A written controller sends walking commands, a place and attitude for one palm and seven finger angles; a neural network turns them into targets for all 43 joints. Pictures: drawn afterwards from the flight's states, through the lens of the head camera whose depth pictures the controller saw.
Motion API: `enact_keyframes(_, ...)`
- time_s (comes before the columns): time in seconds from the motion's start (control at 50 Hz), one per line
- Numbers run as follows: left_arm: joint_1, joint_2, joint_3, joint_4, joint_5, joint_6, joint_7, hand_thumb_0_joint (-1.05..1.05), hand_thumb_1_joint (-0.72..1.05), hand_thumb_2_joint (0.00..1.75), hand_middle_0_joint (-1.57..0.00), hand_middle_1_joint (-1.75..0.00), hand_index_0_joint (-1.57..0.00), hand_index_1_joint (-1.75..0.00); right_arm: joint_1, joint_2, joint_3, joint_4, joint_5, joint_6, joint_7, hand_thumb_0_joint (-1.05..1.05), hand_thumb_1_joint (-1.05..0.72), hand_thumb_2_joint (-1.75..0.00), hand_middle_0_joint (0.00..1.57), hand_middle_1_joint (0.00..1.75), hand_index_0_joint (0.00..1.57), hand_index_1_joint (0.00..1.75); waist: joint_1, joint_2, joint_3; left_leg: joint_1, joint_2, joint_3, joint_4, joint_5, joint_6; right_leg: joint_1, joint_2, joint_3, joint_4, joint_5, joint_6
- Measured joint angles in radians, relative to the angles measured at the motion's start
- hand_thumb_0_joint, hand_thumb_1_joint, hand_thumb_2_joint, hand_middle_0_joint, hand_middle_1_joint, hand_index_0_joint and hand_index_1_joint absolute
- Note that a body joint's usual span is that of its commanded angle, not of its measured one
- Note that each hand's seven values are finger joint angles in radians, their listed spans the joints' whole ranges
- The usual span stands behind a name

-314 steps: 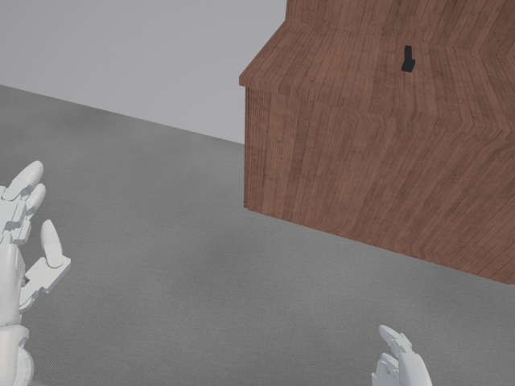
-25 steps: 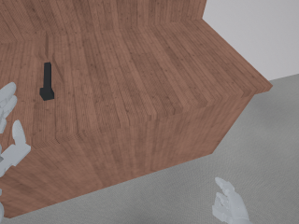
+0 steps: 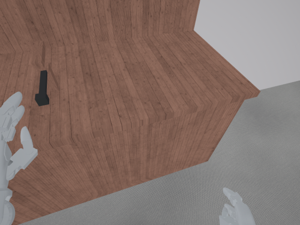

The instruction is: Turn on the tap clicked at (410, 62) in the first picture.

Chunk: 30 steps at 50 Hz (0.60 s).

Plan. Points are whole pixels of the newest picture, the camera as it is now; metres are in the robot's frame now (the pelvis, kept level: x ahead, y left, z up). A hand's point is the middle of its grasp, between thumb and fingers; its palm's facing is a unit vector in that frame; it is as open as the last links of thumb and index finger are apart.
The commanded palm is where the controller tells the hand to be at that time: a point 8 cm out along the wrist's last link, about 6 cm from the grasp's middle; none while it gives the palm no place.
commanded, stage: look again from close up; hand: left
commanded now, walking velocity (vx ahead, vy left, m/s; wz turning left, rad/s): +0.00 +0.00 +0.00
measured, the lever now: (42, 99) +0.42 +0.36 +0.09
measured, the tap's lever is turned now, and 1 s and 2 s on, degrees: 0 0 0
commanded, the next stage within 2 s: shuffle to correct the standing spot in 0.32 s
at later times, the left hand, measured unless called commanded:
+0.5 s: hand (22, 154) +0.21 +0.27 +0.15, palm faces +0.40 -0.85 -0.35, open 7.4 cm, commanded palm +0.16 +0.30 +0.17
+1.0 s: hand (52, 121) +0.29 +0.25 +0.15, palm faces +0.43 -0.85 -0.32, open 7.4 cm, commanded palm +0.24 +0.28 +0.17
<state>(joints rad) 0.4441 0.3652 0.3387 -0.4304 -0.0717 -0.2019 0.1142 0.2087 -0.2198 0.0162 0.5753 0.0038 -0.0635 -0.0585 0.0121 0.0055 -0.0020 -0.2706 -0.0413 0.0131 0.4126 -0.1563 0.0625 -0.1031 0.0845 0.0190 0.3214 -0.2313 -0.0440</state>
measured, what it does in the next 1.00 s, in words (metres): lifts its left foot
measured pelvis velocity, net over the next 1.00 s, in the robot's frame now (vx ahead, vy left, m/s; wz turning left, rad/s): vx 0.08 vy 0.00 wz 0.01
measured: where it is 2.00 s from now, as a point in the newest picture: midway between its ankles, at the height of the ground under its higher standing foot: outside the picture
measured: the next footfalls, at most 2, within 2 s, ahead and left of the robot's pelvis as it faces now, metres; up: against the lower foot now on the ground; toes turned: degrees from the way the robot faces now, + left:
left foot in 1.06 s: +0.18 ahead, +0.10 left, +0.00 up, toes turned +2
right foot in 1.40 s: +0.19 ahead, -0.12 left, +0.00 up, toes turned +1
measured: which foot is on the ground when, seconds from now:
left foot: down 0.00-0.88, up 0.90-1.00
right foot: down 0.00-1.00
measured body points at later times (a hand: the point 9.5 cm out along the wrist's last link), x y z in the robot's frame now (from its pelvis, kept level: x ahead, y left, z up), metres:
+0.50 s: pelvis +0.00 +0.02 +0.00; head +0.01 +0.04 +0.45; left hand +0.18 +0.31 +0.17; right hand +0.18 -0.20 -0.08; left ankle +0.04 +0.07 -0.74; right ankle -0.04 -0.09 -0.74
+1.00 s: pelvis +0.08 +0.00 -0.02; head +0.10 +0.03 +0.43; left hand +0.26 +0.29 +0.17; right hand +0.23 -0.24 -0.11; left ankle +0.10 +0.09 -0.72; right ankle -0.04 -0.09 -0.74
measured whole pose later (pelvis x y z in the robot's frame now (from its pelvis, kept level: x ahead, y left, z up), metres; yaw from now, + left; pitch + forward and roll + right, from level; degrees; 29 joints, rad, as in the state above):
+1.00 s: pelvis +0.08 +0.00 -0.02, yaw +1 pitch +0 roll -1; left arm 0.41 0.37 0.35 -0.51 -0.05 -0.23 0.14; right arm 0.26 -0.21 0.01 0.62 0.02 -0.05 -0.04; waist 0.03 -0.05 0.03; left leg -0.45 0.01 0.08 0.86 -0.42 0.03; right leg -0.05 0.06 -0.01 0.53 -0.48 -0.06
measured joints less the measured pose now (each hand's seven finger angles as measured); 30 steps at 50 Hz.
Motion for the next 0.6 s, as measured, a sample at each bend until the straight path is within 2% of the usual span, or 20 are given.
enact_keyframes(0.18, -0.001, -0.011, -0.018, -0.016, 0.003, 0.011, 0.002, 0.01, 0.89, 0.9, -0.21, -0.31, -0.21, -0.31, 0.006, 0.004, 0.008, 0.013, -0.002, -0.007, -0.005, 0.01, -0.91, -0.9, 0.2, 0.3, 0.21, 0.3, 0.014, -0.005, 0.014, 0.009, -0.014, 0.0, -0.019, 0.014, 0.011, 0.0, -0.014, -0.002, 0.003, 0.0, 0.011)
enact_keyframes(0.46, -0.007, -0.007, -0.007, -0.003, 0.013, 0.002, 0.004, 0.01, 0.89, 0.9, -0.21, -0.31, -0.21, -0.31, -0.005, 0.022, 0.021, 0.007, -0.009, -0.018, -0.003, 0.01, -0.9, -0.9, 0.2, 0.3, 0.21, 0.3, 0.016, -0.013, 0.001, 0.01, -0.034, 0.006, -0.05, 0.031, 0.024, -0.013, -0.035, 0.002, 0.005, 0.0, 0.027)
enact_keyframes(0.6, -0.01, -0.011, -0.009, -0.013, 0.022, 0.016, 0.01, 0.01, 0.89, 0.9, -0.21, -0.31, -0.21, -0.31, 0.004, 0.027, 0.017, 0.01, -0.016, -0.017, -0.007, 0.01, -0.9, -0.9, 0.2, 0.3, 0.21, 0.3, 0.015, -0.034, -0.006, -0.003, -0.049, 0.009, -0.024, 0.005, 0.026, -0.046, -0.053, -0.006, 0.08, -0.057, 0.022)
